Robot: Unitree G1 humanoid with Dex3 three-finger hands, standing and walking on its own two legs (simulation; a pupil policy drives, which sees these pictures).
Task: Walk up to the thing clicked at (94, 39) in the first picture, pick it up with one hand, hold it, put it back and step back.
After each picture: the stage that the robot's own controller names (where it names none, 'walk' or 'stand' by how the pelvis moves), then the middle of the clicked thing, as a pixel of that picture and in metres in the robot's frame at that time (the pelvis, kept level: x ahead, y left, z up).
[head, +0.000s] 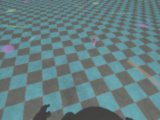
stand; (94, 41) +1.68 -0.16 -0.65
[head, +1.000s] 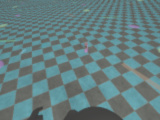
walk; (86, 47) +1.55 +0.14 -0.63
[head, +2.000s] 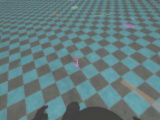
walk; (76, 61) +0.99 +0.28 -0.65
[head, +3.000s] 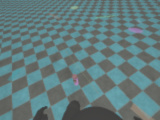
walk; (75, 80) +0.59 +0.23 -0.65
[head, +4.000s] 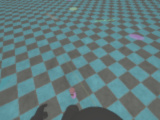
stand; (72, 93) +0.39 +0.20 -0.64
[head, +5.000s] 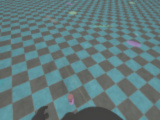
stand; (70, 99) +0.34 +0.17 -0.65
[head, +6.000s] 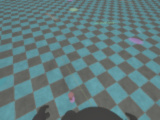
stand; (71, 97) +0.34 +0.18 -0.66
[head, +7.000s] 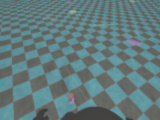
stand; (71, 98) +0.35 +0.18 -0.66
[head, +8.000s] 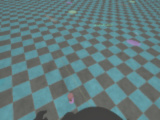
stand; (70, 98) +0.35 +0.17 -0.66
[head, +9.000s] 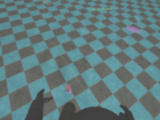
go down; (68, 89) +0.35 +0.18 -0.63
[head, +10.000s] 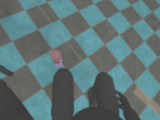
go down; (57, 59) +0.40 +0.24 -0.22
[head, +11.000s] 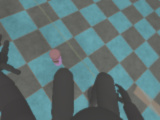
close in; (56, 58) +0.41 +0.25 -0.22
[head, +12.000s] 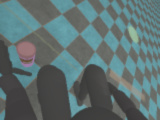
close in; (27, 56) +0.38 +0.29 -0.14
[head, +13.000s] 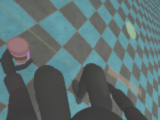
close; (21, 55) +0.38 +0.30 -0.14
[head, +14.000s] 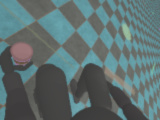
lift; (22, 57) +0.36 +0.29 -0.15
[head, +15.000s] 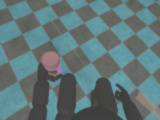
lift; (54, 68) +0.31 +0.22 +0.02
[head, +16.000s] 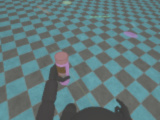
hold; (63, 70) +0.32 +0.16 +0.06
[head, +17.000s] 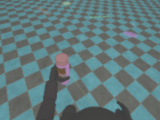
hold; (63, 71) +0.32 +0.16 +0.05
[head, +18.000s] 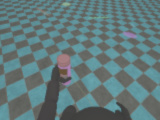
crouch; (65, 71) +0.32 +0.16 +0.05
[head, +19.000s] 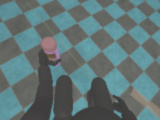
crouch; (53, 54) +0.42 +0.22 -0.03
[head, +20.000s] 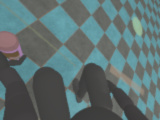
lower; (13, 52) +0.40 +0.32 -0.16
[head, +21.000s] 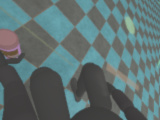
lower; (11, 49) +0.41 +0.32 -0.15
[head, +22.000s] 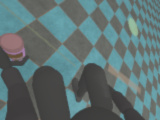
lower; (16, 52) +0.39 +0.32 -0.15
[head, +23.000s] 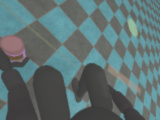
lower; (16, 54) +0.38 +0.31 -0.15
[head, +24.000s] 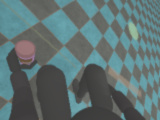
loosen; (26, 56) +0.37 +0.28 -0.16
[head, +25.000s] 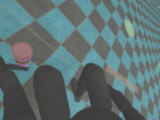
withdraw; (22, 57) +0.37 +0.28 -0.16
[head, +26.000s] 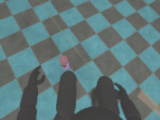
walk; (64, 63) +0.41 +0.23 -0.30
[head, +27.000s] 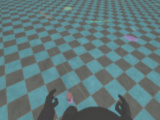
stand; (69, 98) +0.33 +0.17 -0.59
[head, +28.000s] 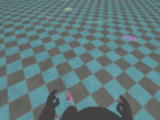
stand; (69, 97) +0.35 +0.19 -0.60
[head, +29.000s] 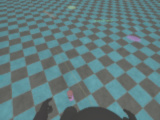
stand; (70, 95) +0.35 +0.18 -0.62
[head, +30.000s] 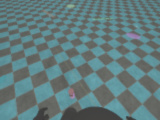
walk; (71, 93) +0.37 +0.18 -0.65
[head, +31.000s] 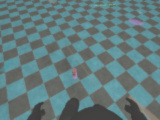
walk; (74, 73) +0.57 +0.19 -0.63
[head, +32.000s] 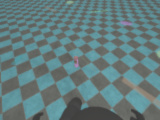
walk; (76, 61) +0.90 +0.26 -0.64
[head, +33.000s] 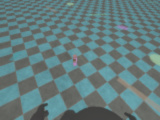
stand; (74, 60) +0.99 +0.21 -0.65
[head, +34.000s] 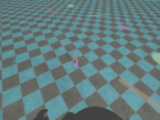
stand; (75, 61) +0.99 +0.21 -0.66
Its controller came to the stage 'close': yes
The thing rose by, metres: 0.71
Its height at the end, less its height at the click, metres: +0.00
